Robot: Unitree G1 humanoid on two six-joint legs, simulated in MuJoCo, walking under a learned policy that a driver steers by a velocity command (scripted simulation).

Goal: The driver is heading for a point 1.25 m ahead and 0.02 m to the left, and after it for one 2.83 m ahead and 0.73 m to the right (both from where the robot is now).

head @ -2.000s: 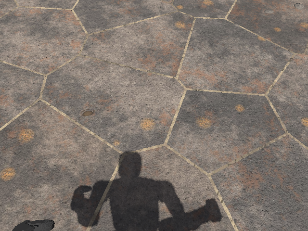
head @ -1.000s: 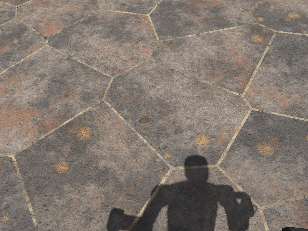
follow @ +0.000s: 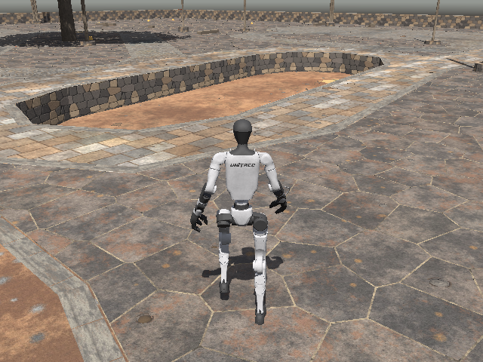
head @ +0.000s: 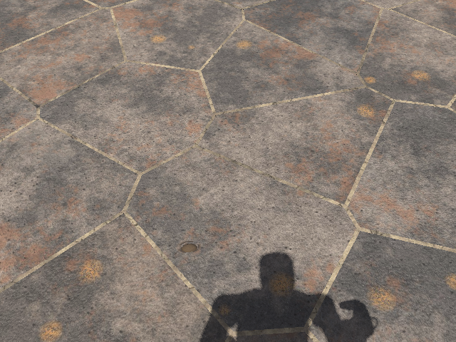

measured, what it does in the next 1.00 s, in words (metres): walks ahead: left foot, then right foot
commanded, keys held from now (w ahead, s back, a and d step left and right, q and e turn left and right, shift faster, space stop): w+q+shift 0.26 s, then w+e+shift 0.74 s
